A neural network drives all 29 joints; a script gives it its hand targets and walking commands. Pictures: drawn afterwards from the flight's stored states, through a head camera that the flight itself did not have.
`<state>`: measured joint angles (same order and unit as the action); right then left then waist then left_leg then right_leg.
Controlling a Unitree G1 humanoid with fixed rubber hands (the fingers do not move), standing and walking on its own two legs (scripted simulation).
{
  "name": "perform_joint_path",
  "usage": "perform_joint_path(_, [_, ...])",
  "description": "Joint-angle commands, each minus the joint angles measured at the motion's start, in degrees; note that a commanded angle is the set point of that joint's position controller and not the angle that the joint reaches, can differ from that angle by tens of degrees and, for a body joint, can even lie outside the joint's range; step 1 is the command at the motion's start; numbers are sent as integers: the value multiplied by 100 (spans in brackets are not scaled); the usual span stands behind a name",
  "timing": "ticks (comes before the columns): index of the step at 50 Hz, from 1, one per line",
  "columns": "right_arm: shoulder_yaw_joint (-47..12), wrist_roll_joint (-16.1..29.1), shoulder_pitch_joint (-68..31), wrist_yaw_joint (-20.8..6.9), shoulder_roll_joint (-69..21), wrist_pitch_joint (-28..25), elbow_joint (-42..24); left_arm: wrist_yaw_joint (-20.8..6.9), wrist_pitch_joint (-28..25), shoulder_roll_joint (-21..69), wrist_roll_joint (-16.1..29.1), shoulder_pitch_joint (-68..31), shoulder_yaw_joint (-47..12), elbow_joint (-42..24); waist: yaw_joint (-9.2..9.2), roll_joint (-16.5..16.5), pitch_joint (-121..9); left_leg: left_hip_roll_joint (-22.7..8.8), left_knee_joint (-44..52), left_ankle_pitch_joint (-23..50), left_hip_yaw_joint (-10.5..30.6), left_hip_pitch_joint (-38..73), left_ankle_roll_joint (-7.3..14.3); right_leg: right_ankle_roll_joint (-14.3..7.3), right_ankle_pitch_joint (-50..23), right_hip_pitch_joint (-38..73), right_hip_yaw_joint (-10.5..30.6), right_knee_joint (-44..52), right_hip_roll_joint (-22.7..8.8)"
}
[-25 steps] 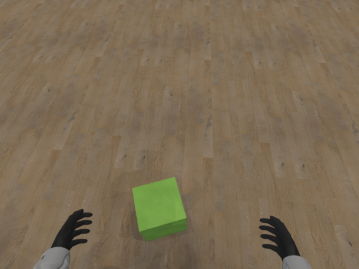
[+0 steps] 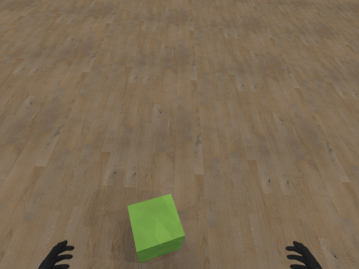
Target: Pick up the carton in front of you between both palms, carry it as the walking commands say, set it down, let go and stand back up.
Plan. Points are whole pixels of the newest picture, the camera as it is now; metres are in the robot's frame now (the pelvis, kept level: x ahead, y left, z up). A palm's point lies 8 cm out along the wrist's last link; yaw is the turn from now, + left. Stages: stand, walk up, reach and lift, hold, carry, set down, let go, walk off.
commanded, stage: stand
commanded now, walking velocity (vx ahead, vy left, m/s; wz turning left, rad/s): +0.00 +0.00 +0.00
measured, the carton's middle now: (155, 228) +0.39 +0.07 -0.65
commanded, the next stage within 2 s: none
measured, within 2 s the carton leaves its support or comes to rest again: neither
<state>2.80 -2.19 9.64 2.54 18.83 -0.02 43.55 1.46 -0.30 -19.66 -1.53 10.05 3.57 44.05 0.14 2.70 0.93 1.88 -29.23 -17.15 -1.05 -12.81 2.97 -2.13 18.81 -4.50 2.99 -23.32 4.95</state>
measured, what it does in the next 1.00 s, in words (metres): stands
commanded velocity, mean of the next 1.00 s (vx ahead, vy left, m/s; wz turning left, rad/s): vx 0.00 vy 0.00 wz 0.00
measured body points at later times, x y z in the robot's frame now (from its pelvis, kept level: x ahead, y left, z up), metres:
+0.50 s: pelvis -0.04 +0.03 +0.00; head -0.06 +0.05 +0.45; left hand +0.07 +0.34 -0.11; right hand +0.05 -0.29 -0.09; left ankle -0.02 +0.08 -0.74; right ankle -0.08 -0.10 -0.74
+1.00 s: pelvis -0.05 -0.01 +0.01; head -0.07 -0.01 +0.46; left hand +0.05 +0.30 -0.10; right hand +0.06 -0.32 -0.10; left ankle -0.02 +0.08 -0.74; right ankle -0.08 -0.10 -0.74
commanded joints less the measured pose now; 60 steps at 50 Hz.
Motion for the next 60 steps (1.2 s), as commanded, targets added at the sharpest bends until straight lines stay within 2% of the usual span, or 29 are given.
perform_joint_path(1, [125, 25, -18, 51, 821, -105, -175, -38, -63, -716, 86, -261, 103, -191, 58, -369, -915, -941, 283, 3816, 964, 1483, 13, 221, -2408, -398, 317, -276, -599])
perform_joint_path(3, [138, 49, -124, 42, 962, -139, -181, 30, 6, -660, 44, 88, 40, -59, -73, -366, -840, -1065, 370, 3998, 1130, 1526, -50, 130, -2125, -423, 430, -181, -697])
perform_joint_path(5, [165, -5, 244, 97, 995, -96, -66, 21, 31, -688, -37, -108, 64, -133, 141, -432, -660, -1030, 567, 3391, 1137, 1431, -228, 168, -1278, -562, 338, -192, -575])
perform_joint_path(7, [40, 24, -281, 29, 866, -139, -13, 25, 26, -701, 42, 2, -49, 55, -95, -406, -614, -960, 737, 2819, 1191, 1265, -120, 153, -952, -480, 417, 117, -521])
perform_joint_path(8, [125, 25, -172, 84, 925, -134, -30, -6, 11, -640, 8, -108, -15, -21, 0, -728, -411, -958, 646, 3210, 1177, 1169, -299, 103, -1035, -544, 479, 137, -604])
perform_joint_path(11, [164, 19, -62, 104, 1025, -118, 138, -2, 74, -983, 14, -203, 108, 37, 78, 91, -495, -1227, 1035, 2766, 1572, 1148, -554, 203, -529, -474, 404, -137, -594])
perform_joint_path(13, [151, 42, 150, 80, 1249, -192, 271, -26, 67, -820, 25, -9, 6, 190, 99, -475, -157, -1269, 1288, 2891, 1570, 1192, -638, 217, -296, -699, 292, -318, -568])
perform_joint_path(16, [130, 17, 173, 98, 1140, -176, 529, -14, 62, -925, 104, 245, 19, 298, 24, -553, -24, -1205, 1281, 2929, 1512, 1027, -714, 195, -526, -622, 386, -80, -619])
perform_joint_path(17, [223, 50, 130, 109, 1251, -186, 529, 1, 95, -993, -11, 53, 10, 183, 120, -229, 161, -1156, 1434, 2206, 1401, 905, -809, 192, -314, -600, 325, -195, -676])
perform_joint_path(18, [214, 138, -109, 68, 1333, -169, 519, 9, 119, -875, -1, 251, 14, 255, -21, -739, -2, -1222, 1495, 1483, 1494, 788, -713, 109, -178, -449, 420, -126, -775])
perform_joint_path(20, [194, -16, -205, -15, 1215, -110, 478, 31, 87, -931, -23, 12, 0, 235, -11, -576, 362, -923, 1773, -32, 1353, 315, -452, 171, -221, -389, 564, 112, -721])
perform_joint_path(21, [153, 49, -81, -22, 1101, -139, 517, -19, 64, -1051, 87, 32, -4, 309, 169, -607, 363, -1017, 1988, 100, 1474, 198, -595, 138, -166, -394, 549, 40, -763])
perform_joint_path(22, [149, -18, -285, -16, 1122, -174, 592, -13, 26, -903, -15, -81, -8, 275, -58, -526, 507, -1073, 1966, -181, 1545, -19, -560, 122, -95, -402, 624, 91, -815])
perform_joint_path(25, [110, 74, -377, -64, 1108, -131, 689, -31, 0, -971, -21, -104, 14, 326, 51, -520, 452, -947, 2067, -1058, 1532, -163, -484, 85, 11, -239, 624, 201, -787])
perform_joint_path(28, [158, 80, -411, -110, 1141, -153, 767, -44, -74, -1003, -86, 37, -78, 474, 24, -277, 141, -941, 1684, -647, 1397, 511, -308, -24, -78, -386, 726, 605, -908])
perform_joint_path(29, [136, 156, -310, -149, 1215, -87, 946, -16, -47, -1221, -88, 44, -58, 534, 161, -692, 119, -809, 1752, -637, 1353, 378, -418, 28, -166, -277, 781, 625, -869])
perform_joint_path(32, [103, 146, -443, -181, 1180, -119, 889, -14, -185, -1031, -94, 132, -127, 541, 87, -80, 78, -734, 1335, 79, 1126, 676, -192, -31, -14, -588, 815, 746, -1013])
perform_joint_path(33, [52, 183, -341, -158, 1198, -96, 1012, -25, -182, -1189, -1, 9, -81, 580, 35, -267, 33, -797, 1394, -52, 1141, 653, -272, 15, 42, -706, 858, 923, -1050])
perform_joint_path(38, [10, 208, -250, -186, 1103, -71, 1161, -32, -193, -1226, 17, -215, -162, 642, 277, 195, 497, -718, 1185, 439, 1112, 874, -133, -21, 382, -1249, 1158, 1260, -1177])
perform_joint_path(42, [-27, 121, -608, -199, 1085, -110, 1127, 18, -195, -1100, 41, -230, -187, 605, 15, -163, 266, -672, 1174, 596, 1078, 552, -123, -14, -449, -701, 1071, 1113, -1157])
perform_joint_path(43, [-7, 151, -435, -192, 1103, -114, 1240, -10, -197, -1051, 21, -42, -184, 635, 8, 82, 233, -726, 1274, 577, 1110, 734, -203, 57, -203, -823, 808, 1015, -1041])
perform_joint_path(46, [-19, 138, -544, -145, 1065, -98, 1238, -2, -212, -1206, 28, -181, -142, 747, -4, -231, 304, -705, 1150, 841, 1072, 515, -151, 108, -814, -460, 941, 1157, -1165])
perform_joint_path(49, [-16, 168, -417, -172, 1141, -95, 1289, -3, -179, -1376, 28, -82, -90, 912, 28, 167, 17, -709, 1057, 1323, 986, 524, -97, 282, -1731, -56, 875, 1066, -1211])
perform_joint_path(52, [-33, 141, -311, -141, 1130, -121, 1326, 6, -179, -1183, 72, -247, -174, 839, 132, -290, 188, -701, 1046, 1254, 993, 567, -148, 159, -1239, -243, 885, 1047, -1119])
perform_joint_path(54, [-26, 193, -278, -146, 1208, -94, 1299, 41, -163, -1234, 105, -132, -192, 981, 114, 223, -84, -732, 1010, 1725, 1011, 759, -208, 309, -2462, -53, 834, 914, -1160])
perform_joint_path(55, [-67, 118, -298, -143, 1241, -93, 1435, 63, -152, -1179, 123, -122, -163, 952, -16, -71, -197, -699, 825, 1855, 858, 682, -80, 402, -2747, 134, 951, 890, -1330])
perform_joint_path(56, [-69, 150, -390, -111, 1168, -102, 1399, 9, -201, -916, 160, -146, -255, 775, 10, -452, -415, -769, 855, 1969, 940, 890, -137, 138, -2584, 103, 925, 886, -1207])
perform_joint_path(58, [-89, 133, -204, -147, 1224, -105, 1390, 30, -178, -1069, 160, -134, -170, 956, 43, 38, -403, -800, 929, 2119, 940, 848, -82, 308, -2615, 133, 766, 736, -1175])
perform_joint_path(60, [-57, 181, -444, -146, 1319, -95, 1342, 56, -142, -1337, 70, -229, -129, 1056, -45, -195, -563, -772, 840, 2038, 871, 890, -132, 262, -2825, 296, 921, 792, -1185])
